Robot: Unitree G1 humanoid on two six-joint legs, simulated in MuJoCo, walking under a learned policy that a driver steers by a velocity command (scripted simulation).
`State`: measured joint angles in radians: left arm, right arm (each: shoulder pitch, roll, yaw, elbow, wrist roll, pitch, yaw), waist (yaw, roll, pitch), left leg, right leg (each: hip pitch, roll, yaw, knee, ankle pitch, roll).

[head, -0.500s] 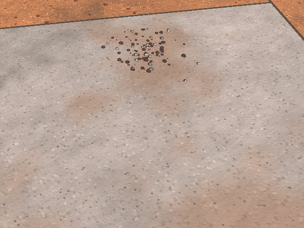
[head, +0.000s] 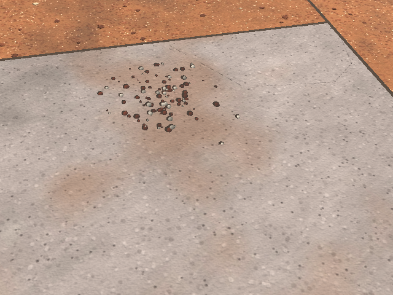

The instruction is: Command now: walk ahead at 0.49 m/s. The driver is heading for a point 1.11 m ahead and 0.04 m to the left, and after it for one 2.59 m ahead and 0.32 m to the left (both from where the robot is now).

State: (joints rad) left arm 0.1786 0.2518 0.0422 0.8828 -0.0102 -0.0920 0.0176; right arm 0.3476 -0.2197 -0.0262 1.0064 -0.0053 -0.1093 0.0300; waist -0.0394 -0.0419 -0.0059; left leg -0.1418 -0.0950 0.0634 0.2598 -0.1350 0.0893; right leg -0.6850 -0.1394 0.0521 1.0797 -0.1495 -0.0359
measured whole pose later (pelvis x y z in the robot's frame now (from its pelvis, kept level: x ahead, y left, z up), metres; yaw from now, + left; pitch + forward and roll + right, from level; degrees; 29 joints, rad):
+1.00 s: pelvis +0.56 -0.01 -0.01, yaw +0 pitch +1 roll +0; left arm 0.29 0.26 0.05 0.96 -0.02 -0.10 0.00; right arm 0.18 -0.24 -0.05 0.91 0.00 -0.10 0.03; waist 0.00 -0.03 0.03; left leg -0.34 -0.03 0.07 0.46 -0.15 0.07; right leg -0.43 -0.05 0.03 1.18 -0.35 -0.05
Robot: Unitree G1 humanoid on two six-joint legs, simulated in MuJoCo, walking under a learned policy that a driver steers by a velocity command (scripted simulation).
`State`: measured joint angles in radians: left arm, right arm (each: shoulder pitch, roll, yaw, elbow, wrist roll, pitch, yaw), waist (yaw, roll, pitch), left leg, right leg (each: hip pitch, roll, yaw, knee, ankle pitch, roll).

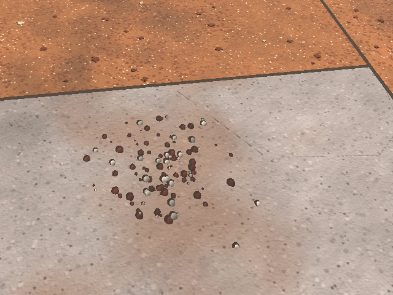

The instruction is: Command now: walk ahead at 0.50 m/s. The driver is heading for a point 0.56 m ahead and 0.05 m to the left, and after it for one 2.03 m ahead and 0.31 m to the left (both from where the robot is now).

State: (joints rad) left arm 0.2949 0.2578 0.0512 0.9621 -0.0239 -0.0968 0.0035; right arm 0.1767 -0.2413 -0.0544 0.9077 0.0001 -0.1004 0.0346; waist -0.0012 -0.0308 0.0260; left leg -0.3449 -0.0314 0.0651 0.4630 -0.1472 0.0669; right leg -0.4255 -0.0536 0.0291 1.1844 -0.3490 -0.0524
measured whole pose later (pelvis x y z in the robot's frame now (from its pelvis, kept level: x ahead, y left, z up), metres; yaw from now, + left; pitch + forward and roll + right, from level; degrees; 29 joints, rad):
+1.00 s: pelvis +0.55 -0.01 -0.02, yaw +10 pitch +2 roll -2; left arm 0.33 0.25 0.07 0.99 -0.01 -0.06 0.03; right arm 0.07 -0.23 -0.06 0.82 0.02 -0.05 0.06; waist 0.04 0.01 0.01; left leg -0.54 0.02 0.06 0.59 -0.10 0.12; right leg 0.11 -0.03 -0.22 0.35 -0.46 0.03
